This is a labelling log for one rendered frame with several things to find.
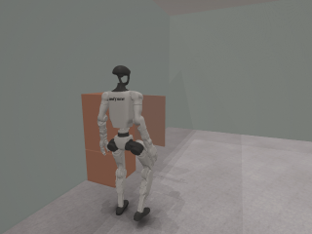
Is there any robot right forearm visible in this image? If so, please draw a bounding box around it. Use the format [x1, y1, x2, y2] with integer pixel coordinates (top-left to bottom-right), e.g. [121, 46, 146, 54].
[137, 116, 153, 148]

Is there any robot right thigh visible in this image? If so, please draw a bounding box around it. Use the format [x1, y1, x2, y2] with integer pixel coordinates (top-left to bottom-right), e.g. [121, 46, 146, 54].
[128, 139, 153, 179]

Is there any cupboard door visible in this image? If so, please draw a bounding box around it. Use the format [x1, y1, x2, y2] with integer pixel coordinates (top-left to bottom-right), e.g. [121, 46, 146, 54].
[135, 95, 166, 147]

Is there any humanoid robot head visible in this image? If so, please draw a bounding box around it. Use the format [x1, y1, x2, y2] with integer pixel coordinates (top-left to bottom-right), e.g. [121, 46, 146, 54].
[111, 65, 131, 92]

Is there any right robot upper arm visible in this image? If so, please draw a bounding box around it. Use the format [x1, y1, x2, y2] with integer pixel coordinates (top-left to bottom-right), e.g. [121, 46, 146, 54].
[130, 91, 143, 126]

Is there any left robot upper arm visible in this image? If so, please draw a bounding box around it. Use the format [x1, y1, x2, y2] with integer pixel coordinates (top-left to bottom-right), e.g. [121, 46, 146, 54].
[97, 91, 111, 123]

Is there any robot left hand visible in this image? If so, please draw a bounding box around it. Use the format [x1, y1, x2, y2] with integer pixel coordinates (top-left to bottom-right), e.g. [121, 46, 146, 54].
[99, 139, 110, 155]

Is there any robot right hand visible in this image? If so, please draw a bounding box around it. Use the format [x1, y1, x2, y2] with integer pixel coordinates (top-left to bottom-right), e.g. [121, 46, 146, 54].
[145, 145, 158, 167]

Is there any robot left forearm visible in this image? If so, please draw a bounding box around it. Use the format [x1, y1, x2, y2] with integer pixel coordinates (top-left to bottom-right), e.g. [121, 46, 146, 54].
[97, 120, 107, 140]

